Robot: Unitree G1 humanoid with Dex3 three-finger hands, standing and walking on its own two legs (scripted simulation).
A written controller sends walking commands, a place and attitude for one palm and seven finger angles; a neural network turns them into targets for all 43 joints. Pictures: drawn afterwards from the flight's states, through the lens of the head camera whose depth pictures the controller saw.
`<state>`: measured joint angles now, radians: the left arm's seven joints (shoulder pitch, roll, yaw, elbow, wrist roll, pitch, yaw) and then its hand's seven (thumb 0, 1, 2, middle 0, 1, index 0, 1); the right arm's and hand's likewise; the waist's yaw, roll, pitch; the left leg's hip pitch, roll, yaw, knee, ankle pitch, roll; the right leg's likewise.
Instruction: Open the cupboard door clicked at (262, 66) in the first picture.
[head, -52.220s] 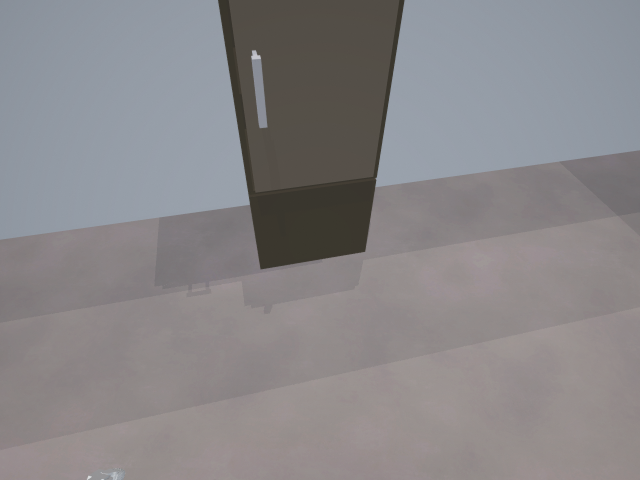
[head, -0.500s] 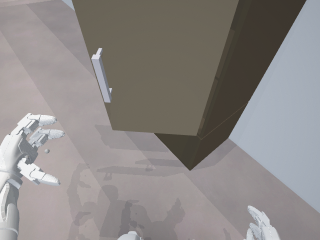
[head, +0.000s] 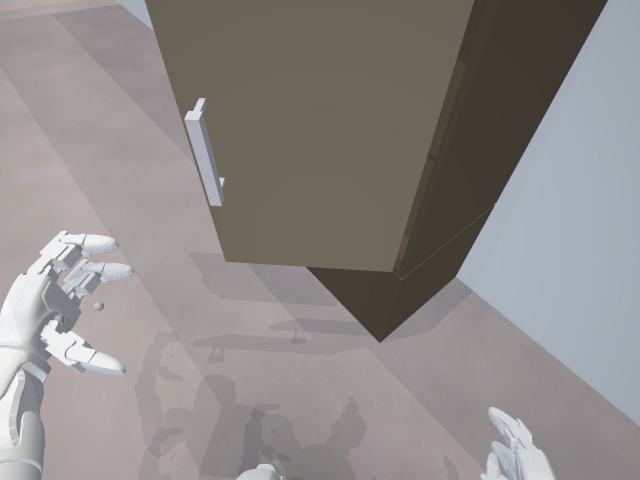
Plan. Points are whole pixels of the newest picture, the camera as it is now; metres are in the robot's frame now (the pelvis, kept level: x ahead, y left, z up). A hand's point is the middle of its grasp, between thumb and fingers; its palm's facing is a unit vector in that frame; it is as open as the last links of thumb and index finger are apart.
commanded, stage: move the hooked fingers beside the handle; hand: left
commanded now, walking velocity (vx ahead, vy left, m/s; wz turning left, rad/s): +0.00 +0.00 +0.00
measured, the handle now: (209, 155) +0.58 +0.22 +0.05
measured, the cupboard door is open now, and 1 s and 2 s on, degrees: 46 46 46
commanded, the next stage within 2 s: none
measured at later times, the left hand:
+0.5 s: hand (119, 254) +0.36 +0.28 +0.07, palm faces +0.01 -1.00 -0.02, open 14.0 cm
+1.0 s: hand (139, 211) +0.44 +0.28 +0.07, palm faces +0.00 -1.00 +0.00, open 14.0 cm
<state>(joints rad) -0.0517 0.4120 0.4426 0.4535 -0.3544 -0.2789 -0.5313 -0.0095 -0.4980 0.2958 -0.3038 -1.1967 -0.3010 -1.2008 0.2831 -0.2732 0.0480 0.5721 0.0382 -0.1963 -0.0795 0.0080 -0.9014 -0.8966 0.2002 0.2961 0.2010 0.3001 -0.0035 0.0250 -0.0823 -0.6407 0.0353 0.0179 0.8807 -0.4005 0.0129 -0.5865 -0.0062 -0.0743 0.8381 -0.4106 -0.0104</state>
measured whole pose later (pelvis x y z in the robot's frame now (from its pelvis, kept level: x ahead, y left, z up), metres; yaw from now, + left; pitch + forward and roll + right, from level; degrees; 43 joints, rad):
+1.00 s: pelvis +0.00 +0.01 -0.02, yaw -2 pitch +17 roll -3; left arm -0.67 0.63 0.53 1.08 -0.19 -0.35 -0.54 -0.01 -0.50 0.30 -0.30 -1.20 -0.30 -1.20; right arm 0.36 -0.29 0.05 0.60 0.02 -0.03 -0.06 0.00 -0.90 -0.90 0.20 0.30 0.20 0.30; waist -0.10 0.00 -0.10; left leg -0.86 0.06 0.03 0.99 -0.43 0.02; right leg -0.80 0.01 -0.06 0.93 -0.42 -0.01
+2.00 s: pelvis +0.01 +0.02 -0.03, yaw -4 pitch +25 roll -5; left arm -0.93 0.84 0.60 1.23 -0.08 -0.30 -0.51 -0.01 -0.50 0.30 -0.30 -1.20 -0.30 -1.20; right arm 0.42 -0.29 0.07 0.59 -0.01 0.09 -0.02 0.00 -0.90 -0.90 0.20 0.30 0.20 0.30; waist -0.20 0.01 -0.09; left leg -1.02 0.08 0.01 1.06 -0.47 0.03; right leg -0.94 0.04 -0.07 0.94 -0.43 0.01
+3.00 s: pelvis +0.00 +0.01 -0.03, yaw -3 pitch +23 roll -5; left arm -0.95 0.74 0.51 1.23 -0.09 -0.33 -0.43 -0.01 -0.50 0.30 -0.30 -1.20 -0.30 -1.20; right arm 0.40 -0.29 0.07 0.60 0.00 0.09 -0.03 0.00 -0.90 -0.90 0.20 0.30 0.20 0.30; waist -0.20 0.01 -0.09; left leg -1.01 0.08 0.01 1.07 -0.46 0.03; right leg -0.94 0.04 -0.07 0.96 -0.43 0.00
